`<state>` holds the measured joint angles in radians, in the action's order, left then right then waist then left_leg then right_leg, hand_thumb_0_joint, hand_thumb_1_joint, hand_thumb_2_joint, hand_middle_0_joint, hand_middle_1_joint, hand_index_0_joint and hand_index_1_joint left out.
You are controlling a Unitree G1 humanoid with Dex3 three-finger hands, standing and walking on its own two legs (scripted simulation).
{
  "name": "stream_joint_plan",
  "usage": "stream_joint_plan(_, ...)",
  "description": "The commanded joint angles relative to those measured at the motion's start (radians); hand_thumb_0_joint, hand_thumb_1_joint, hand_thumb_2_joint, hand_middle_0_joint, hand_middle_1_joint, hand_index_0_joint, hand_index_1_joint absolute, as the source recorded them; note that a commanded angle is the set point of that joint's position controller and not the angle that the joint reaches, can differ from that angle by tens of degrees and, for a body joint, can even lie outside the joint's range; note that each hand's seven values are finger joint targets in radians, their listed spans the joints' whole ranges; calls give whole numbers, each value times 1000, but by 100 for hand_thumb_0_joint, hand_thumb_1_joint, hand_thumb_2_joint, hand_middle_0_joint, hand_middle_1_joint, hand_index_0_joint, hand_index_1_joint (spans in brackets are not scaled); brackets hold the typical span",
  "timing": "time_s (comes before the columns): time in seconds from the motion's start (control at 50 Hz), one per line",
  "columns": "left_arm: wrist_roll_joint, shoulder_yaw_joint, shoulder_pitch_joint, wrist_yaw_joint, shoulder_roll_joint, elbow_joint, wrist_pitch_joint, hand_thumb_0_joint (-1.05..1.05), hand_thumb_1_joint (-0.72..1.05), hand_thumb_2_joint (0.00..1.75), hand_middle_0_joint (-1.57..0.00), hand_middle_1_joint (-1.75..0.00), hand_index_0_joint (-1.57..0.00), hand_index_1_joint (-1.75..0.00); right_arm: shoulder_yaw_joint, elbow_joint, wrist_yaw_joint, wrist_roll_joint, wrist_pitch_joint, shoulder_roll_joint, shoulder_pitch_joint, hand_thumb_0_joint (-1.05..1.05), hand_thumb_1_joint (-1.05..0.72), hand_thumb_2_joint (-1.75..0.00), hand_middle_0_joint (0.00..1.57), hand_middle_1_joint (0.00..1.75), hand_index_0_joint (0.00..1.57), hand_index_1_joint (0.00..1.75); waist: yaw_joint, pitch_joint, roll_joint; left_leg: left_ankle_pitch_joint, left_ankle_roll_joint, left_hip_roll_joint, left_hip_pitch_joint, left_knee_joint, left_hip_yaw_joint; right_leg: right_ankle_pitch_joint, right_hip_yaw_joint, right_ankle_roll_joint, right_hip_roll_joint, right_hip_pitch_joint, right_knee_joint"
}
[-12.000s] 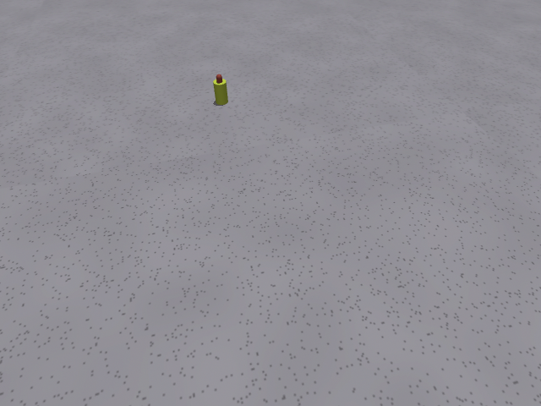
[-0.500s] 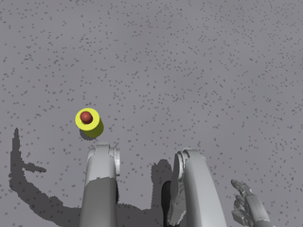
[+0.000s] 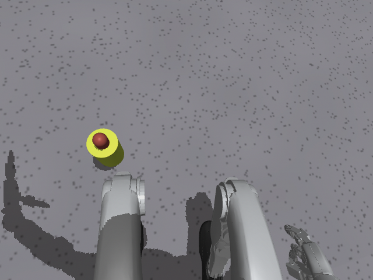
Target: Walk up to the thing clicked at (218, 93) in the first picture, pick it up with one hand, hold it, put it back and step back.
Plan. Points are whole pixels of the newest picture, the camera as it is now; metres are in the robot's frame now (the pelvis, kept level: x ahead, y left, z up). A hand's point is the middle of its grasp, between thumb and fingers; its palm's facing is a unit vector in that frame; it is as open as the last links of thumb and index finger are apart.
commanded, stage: go down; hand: left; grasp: from the side
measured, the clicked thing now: (105, 147) +0.42 +0.25 -0.30
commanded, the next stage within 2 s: approach in 0.36 s
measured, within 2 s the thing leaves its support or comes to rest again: neither
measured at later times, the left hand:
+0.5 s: hand out of the picture +0.35 +0.44 -0.01, palm faces +0.28 -0.96 -0.08, open 17.4 cm
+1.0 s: hand (46, 150) +0.37 +0.36 -0.21, palm faces +0.20 -0.98 +0.06, open 17.6 cm
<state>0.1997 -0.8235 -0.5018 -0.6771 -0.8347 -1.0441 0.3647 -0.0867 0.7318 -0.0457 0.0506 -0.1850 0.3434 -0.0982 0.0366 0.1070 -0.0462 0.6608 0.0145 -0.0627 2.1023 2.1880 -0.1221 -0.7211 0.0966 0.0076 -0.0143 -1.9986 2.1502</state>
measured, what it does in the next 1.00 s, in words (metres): lowers itself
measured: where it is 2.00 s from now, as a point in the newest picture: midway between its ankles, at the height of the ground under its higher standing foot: (171, 265)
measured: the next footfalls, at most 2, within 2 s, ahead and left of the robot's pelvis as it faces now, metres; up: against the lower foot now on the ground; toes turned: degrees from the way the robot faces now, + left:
none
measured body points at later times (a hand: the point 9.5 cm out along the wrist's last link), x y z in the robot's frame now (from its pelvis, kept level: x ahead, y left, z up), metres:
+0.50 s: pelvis +0.00 +0.00 -0.01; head +0.20 +0.08 +0.38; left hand +0.33 +0.49 -0.01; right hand +0.16 -0.27 -0.12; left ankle +0.09 +0.13 -0.37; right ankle +0.09 -0.12 -0.37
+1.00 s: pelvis -0.01 +0.00 -0.09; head +0.23 +0.13 +0.27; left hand +0.36 +0.42 -0.21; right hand +0.18 -0.26 -0.16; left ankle +0.09 +0.13 -0.37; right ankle +0.09 -0.12 -0.37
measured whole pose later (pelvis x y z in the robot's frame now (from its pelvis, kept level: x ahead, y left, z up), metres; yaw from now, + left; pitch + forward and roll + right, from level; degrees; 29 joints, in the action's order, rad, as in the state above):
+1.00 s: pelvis -0.01 +0.00 -0.09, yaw -6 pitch +23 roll -10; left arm 0.29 -0.83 -0.56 -0.72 -0.86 -1.31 0.77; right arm -0.28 0.67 0.01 0.18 -0.17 0.36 0.10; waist 0.14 -0.12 -0.21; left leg 0.70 0.02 -0.07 2.25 2.53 -0.25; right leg -0.71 0.18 -0.01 -0.06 -2.12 2.42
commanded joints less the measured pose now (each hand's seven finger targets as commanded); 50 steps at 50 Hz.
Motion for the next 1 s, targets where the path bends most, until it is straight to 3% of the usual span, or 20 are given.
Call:
stream_joint_plan(0.0, 31, -80, -131, 3, -437, 181, 59, 0, -55, 8, -4, -5, -3, -6, 84, -45, -16, 1, -18, 224, -131, 0, -93, -91, 20, 30, 20, 30, -57, 617, 240, -147, -36, 11, -516, -263, 59, 145, -7, 37, -26, 246, -243)
stream_joint_plan(0.06, 30, -85, -150, 2, -454, 197, 54, 0, -53, 8, -4, -5, -2, -6, 85, -50, -16, -1, -15, 229, -127, 0, -92, -91, 20, 30, 20, 30, -58, 613, 261, -133, -33, 11, -516, -270, 52, 139, 0, 39, -25, 232, -231)
stream_joint_plan(0.14, 33, -80, -117, 2, -426, 158, 47, 0, -54, 8, -4, -4, -2, -6, 80, -49, -10, -1, -11, 229, -133, 0, -93, -91, 20, 30, 20, 30, -50, 594, 250, -168, -32, 10, -513, -265, 42, 163, 13, 41, -26, 219, -210)
stream_joint_plan(0.2, 36, -81, -154, 3, -432, 187, 56, 0, -51, 7, -4, -4, -3, -5, 83, -56, -10, -4, -10, 231, -124, 0, -93, -91, 20, 30, 20, 30, -48, 580, 264, -136, -32, 8, -503, -268, 39, 146, 12, 41, -26, 195, -205)
stream_joint_plan(0.22, 36, -67, -172, 1, -426, 189, 60, 0, -52, 7, -4, -3, -2, -5, 82, -57, -10, -4, -8, 229, -116, 0, -93, -91, 20, 30, 20, 30, -34, 564, 257, -108, -34, 7, -490, -264, 37, 127, 13, 39, -26, 186, -211)
stream_joint_plan(0.32, 34, -73, -187, 1, -441, 189, 71, 0, -51, 7, -4, -3, -3, -4, 80, -62, -8, 1, -9, 233, -118, 0, -92, -91, 20, 30, 20, 30, -33, 576, 263, -95, -33, 7, -487, -257, 37, 120, 14, 38, -27, 189, -205)
stream_joint_plan(0.38, 31, -65, -180, -2, -421, 179, 68, 0, -48, 8, -4, -4, -3, -5, 81, -56, -5, -1, -7, 241, -125, 0, -92, -91, 20, 30, 20, 30, -35, 564, 292, -99, -26, 3, -515, -276, 17, 128, 25, 41, -24, 151, -176)
stream_joint_plan(0.44, 35, -92, -218, 0, -470, 220, 74, 0, -53, 12, -7, -7, -3, -11, 78, -62, -4, -2, -1, 245, -127, 0, -93, -91, 20, 30, 20, 30, -42, 591, 308, -107, -26, 5, -520, -270, 19, 134, 24, 40, -22, 165, -175)
stream_joint_plan(0.48, 40, -89, -189, 0, -451, 183, 73, 0, -60, 2, -8, -4, -5, -7, 72, -62, -1, -1, 1, 244, -122, 0, -92, -91, 20, 30, 20, 30, -36, 578, 291, -111, -27, 7, -506, -257, 21, 131, 24, 40, -23, 156, -171)
stream_joint_plan(0.5, 46, -68, -177, -5, -405, 133, 76, 0, -60, 3, -8, -5, -5, -7, 67, -59, 0, 0, 0, 238, -114, 0, -92, -91, 20, 30, 20, 30, -21, 534, 267, -88, -29, 7, -479, -245, 21, 111, 24, 39, -25, 132, -172)
stream_joint_plan(0.54, 67, -54, -176, -14, -347, 84, 101, 0, -61, 3, -8, -5, -5, -8, 58, -61, 4, 2, -5, 238, -102, 0, -92, -91, 20, 30, 20, 30, 5, 481, 232, -72, -32, 8, -434, -218, 10, 102, 35, 38, -28, 102, -157)
stream_joint_plan(0.62, 107, -51, -174, -37, -320, -15, 189, 0, -59, 2, -7, -4, -5, -6, 31, -75, 14, 18, -19, 241, -68, 0, -92, -91, 20, 30, 20, 30, 29, 441, 142, -76, -38, 9, -331, -134, 25, 103, 39, 28, -38, 135, -140)
stream_joint_plan(0.64, 118, -23, -169, -48, -281, -59, 213, 0, -58, 2, -7, -4, -5, -6, 23, -89, 16, 23, -26, 243, -49, 0, -91, -91, 20, 30, 20, 30, 48, 427, 119, -74, -40, 11, -297, -113, 30, 103, 42, 25, -41, 149, -138)
stream_joint_plan(0.74, 149, -40, -231, -67, -338, -75, 347, 0, -57, 2, -7, -4, -5, -6, -13, -91, 26, 57, -40, 267, -9, 0, -92, -91, 20, 30, 20, 30, 49, 465, 130, -78, -35, 3, -271, -24, 30, 117, 47, 21, -54, 177, -86)
stream_joint_plan(0.9, 130, -69, -193, -43, -453, -97, 476, 0, -58, 6, -7, -6, -4, -9, -88, -98, 39, 125, 2, 303, 98, 0, -92, -91, 20, 30, 20, 30, 27, 466, 292, -98, -13, -23, -339, 43, 11, 145, 81, 26, -74, 170, 11)
stream_joint_plan(0.94, 123, -65, -200, -31, -440, -74, 499, 0, -60, 6, -7, -7, -4, -9, -105, -99, 40, 145, 16, 314, 114, 0, -93, -91, 20, 30, 20, 30, 40, 479, 352, -147, -2, -29, -402, 48, -10, 181, 100, 27, -74, 150, 44)
stream_joint_plan(0.98, 114, -28, -169, -18, -384, -58, 515, 0, -61, 7, -7, -8, -4, -10, -113, -100, 44, 162, 27, 324, 138, 0, -93, -91, 20, 30, 20, 30, 55, 472, 412, -185, 10, -39, -472, 46, -36, 195, 122, 31, -78, 107, 72)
